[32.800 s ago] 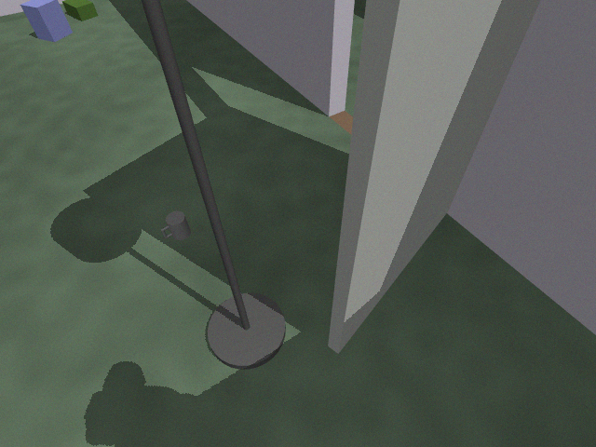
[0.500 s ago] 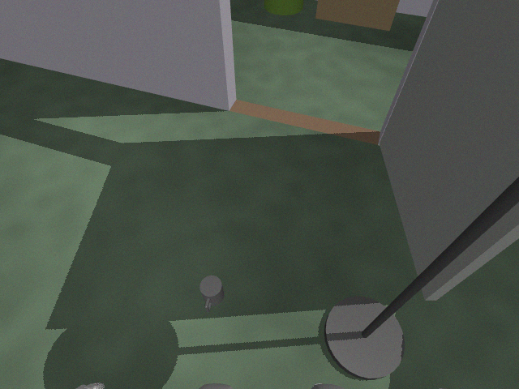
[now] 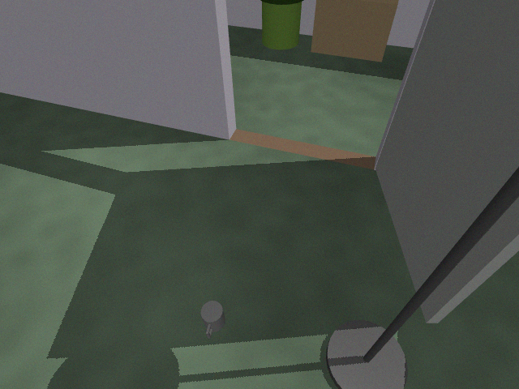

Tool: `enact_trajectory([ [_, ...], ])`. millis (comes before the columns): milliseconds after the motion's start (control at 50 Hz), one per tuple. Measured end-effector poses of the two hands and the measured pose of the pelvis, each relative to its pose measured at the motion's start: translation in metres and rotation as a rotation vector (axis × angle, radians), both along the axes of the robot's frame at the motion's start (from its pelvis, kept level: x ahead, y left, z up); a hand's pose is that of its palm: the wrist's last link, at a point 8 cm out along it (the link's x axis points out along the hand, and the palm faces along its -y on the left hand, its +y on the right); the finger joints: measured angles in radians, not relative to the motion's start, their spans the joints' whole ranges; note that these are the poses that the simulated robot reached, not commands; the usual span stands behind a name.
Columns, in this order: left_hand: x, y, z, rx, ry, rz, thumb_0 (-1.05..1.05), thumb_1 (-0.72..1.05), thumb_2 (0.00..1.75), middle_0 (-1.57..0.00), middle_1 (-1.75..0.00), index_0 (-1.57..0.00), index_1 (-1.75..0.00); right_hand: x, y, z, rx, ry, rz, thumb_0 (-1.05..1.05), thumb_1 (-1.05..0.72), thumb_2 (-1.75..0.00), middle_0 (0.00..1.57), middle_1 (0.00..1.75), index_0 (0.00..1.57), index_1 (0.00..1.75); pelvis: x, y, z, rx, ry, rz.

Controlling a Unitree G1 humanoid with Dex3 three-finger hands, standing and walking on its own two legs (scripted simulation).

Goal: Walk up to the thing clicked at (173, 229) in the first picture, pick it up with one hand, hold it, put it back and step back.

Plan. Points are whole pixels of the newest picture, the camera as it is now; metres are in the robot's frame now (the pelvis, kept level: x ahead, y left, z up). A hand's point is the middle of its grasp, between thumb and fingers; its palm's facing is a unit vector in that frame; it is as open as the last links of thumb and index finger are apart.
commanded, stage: walk up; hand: left
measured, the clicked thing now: (212, 321) +0.49 +0.23 -0.73
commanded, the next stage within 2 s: stand in 0.60 s
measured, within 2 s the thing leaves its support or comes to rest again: neither
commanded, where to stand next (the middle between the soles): +0.11 -0.02 m, yaw -1 degrees
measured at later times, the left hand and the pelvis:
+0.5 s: hand out of the picture +0.12 +0.26 -0.15, palm faces -0.03 -0.94 -0.34, open 7.4 cm; pelvis +0.02 +0.01 +0.00, yaw -1 degrees
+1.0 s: hand out of the picture +0.10 +0.25 -0.15, palm faces -0.05 -0.94 -0.33, open 7.4 cm; pelvis +0.02 +0.00 +0.01, yaw -1 degrees
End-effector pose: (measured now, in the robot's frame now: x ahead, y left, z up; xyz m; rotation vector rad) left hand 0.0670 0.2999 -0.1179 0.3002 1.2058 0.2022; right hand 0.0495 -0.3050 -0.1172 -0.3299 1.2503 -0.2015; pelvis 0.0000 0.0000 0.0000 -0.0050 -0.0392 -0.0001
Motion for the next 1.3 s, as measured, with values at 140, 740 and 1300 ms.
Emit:
enact_trajectory([
  [140,0.019,0.000,-0.001,-0.004,0.007,-0.008,0.01,0.90,0.90,-0.20,-0.30,-0.20,-0.30,0.015,0.005,0.001,0.002,-0.006,-0.015,0.00,-0.90,-0.90,0.20,0.30,0.20,0.30,0.010,0.002,0.002,0.001,0.003,-0.005],
  [740,0.034,0.000,0.002,0.007,0.030,-0.021,0.01,0.90,0.90,-0.20,-0.30,-0.20,-0.30,0.045,0.013,0.001,0.017,-0.026,-0.016,0.00,-0.90,-0.90,0.20,0.30,0.20,0.30,0.021,0.004,0.005,0.009,0.012,-0.011],
  [1300,0.021,-0.009,0.002,0.005,0.039,-0.026,0.01,0.90,0.90,-0.20,-0.30,-0.20,-0.30,0.034,0.003,0.001,0.017,-0.010,-0.009,0.00,-0.90,-0.90,0.20,0.30,0.20,0.30,0.016,-0.004,0.005,0.007,0.014,-0.006],
])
